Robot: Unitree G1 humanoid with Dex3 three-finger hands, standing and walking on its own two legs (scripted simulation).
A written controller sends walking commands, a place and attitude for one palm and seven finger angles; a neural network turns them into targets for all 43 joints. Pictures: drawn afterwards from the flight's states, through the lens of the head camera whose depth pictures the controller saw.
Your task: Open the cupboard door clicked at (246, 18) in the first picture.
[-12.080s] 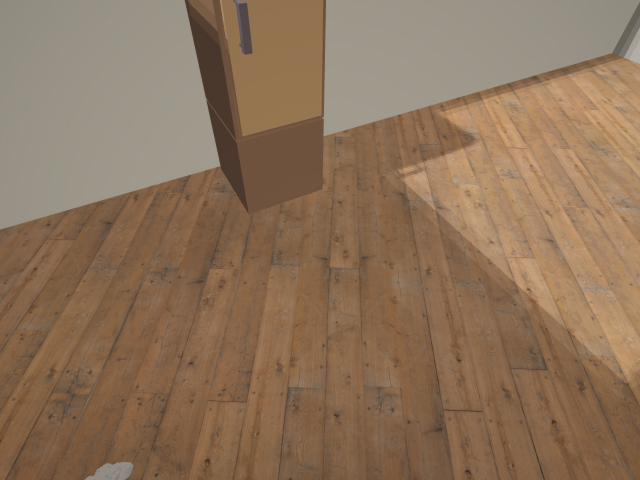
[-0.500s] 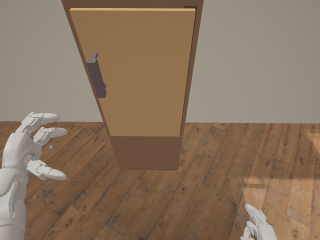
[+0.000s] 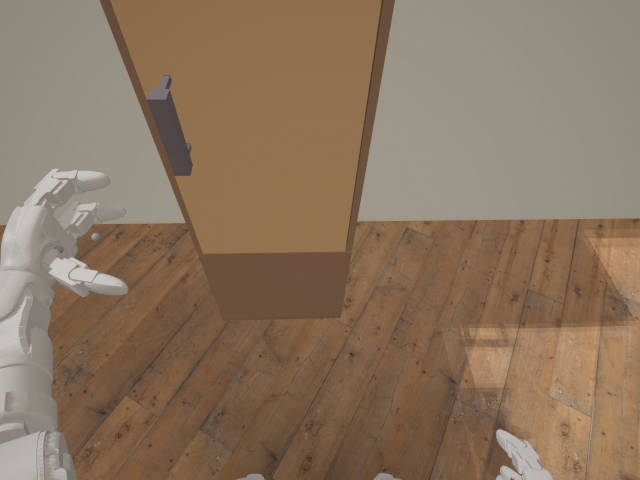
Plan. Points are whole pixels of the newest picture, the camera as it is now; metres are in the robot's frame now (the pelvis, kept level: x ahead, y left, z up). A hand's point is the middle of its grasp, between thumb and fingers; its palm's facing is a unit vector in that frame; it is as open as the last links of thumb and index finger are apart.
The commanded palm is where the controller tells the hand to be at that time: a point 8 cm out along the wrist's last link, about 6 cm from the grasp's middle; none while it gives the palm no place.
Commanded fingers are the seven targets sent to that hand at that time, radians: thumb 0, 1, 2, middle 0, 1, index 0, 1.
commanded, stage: move the hooked fingers beside the handle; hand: left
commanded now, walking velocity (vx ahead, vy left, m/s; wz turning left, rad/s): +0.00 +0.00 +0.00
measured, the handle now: (174, 126) +0.61 +0.25 +0.08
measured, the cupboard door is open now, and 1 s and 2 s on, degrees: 0 0 0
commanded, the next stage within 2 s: none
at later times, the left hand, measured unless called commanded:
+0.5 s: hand (111, 193) +0.44 +0.29 +0.10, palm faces +0.07 -1.00 -0.03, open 14.0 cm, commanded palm +0.42 +0.33 +0.09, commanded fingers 0.00 -0.50 0.30 -0.30 -1.20 -0.30 -1.20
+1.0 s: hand (125, 152) +0.52 +0.29 +0.10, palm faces +0.05 -1.00 -0.03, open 14.0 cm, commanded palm +0.51 +0.35 +0.09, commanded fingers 0.00 -0.50 0.30 -0.30 -1.20 -0.30 -1.20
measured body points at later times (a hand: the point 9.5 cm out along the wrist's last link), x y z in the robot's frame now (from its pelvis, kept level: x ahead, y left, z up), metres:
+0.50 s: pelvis +0.01 +0.01 -0.01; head +0.09 +0.03 +0.44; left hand +0.43 +0.34 +0.10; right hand +0.07 -0.26 -0.11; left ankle +0.01 +0.12 -0.71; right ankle +0.03 -0.12 -0.71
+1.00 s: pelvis +0.00 +0.01 -0.02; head +0.14 +0.04 +0.41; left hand +0.51 +0.35 +0.10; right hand -0.01 -0.27 -0.11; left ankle +0.01 +0.12 -0.71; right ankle +0.03 -0.12 -0.71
